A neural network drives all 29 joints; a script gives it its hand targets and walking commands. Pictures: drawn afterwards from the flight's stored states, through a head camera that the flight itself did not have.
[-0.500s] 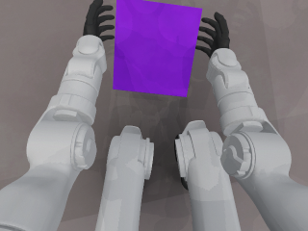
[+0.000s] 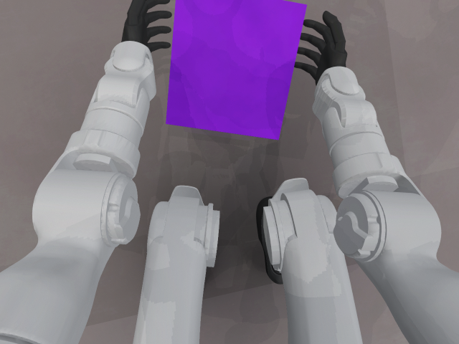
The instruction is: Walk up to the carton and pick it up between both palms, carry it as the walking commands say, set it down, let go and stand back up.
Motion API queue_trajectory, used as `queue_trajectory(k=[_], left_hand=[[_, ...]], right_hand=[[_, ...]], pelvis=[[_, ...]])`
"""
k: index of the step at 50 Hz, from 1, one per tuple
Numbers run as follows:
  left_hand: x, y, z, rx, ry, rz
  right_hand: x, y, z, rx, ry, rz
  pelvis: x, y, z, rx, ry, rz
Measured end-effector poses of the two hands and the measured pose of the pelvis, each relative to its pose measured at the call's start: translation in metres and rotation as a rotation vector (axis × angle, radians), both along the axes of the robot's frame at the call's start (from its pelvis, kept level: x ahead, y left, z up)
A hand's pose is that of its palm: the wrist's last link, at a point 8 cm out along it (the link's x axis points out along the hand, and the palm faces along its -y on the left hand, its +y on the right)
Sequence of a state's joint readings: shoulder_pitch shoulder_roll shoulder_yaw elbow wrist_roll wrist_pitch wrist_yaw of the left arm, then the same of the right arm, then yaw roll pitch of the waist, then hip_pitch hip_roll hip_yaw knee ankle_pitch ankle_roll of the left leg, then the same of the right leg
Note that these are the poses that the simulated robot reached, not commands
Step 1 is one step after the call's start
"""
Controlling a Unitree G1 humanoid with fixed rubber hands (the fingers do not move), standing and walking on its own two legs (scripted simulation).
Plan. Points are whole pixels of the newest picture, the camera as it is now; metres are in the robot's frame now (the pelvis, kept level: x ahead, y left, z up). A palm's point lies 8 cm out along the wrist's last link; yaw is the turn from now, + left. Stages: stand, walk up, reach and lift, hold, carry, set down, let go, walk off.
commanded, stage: set down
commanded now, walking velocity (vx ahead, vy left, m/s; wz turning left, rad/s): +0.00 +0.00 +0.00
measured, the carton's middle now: (230, 69) +0.52 -0.01 -0.26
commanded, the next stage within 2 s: none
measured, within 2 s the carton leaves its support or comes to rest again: rests again in 0.92 s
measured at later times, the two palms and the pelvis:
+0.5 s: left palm (141, 43) +0.53 +0.13 -0.16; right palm (331, 66) +0.50 -0.16 -0.16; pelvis +0.00 +0.00 +0.00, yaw +0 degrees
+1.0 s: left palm (152, 47) +0.53 +0.12 -0.18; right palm (337, 68) +0.50 -0.17 -0.17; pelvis +0.00 +0.00 -0.01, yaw +0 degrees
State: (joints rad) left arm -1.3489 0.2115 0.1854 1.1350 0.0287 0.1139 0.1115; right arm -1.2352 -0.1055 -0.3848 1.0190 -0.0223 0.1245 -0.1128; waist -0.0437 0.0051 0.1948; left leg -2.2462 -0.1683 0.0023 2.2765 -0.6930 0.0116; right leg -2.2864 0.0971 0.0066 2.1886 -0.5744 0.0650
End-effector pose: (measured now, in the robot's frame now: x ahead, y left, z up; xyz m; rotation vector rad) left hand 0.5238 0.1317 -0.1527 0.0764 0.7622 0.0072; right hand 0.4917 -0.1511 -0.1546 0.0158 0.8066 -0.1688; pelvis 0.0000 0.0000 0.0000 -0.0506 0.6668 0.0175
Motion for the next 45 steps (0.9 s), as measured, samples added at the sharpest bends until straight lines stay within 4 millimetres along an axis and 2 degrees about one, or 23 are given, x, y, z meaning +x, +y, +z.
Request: queue_trajectory(k=[34,45], left_hand=[[0.009,-0.002,-0.015,-0.038,-0.013,-0.023],[0.008,-0.013,-0.023,-0.059,-0.012,-0.047]], right_hand=[[0.011,-0.009,-0.012,0.007,0.011,0.039],[0.008,-0.018,-0.017,-0.011,0.022,0.037]], pelvis=[[0.004,-0.001,-0.004,-0.007,0.007,0.011],[0.004,-0.003,-0.007,-0.009,-0.005,0.013]])
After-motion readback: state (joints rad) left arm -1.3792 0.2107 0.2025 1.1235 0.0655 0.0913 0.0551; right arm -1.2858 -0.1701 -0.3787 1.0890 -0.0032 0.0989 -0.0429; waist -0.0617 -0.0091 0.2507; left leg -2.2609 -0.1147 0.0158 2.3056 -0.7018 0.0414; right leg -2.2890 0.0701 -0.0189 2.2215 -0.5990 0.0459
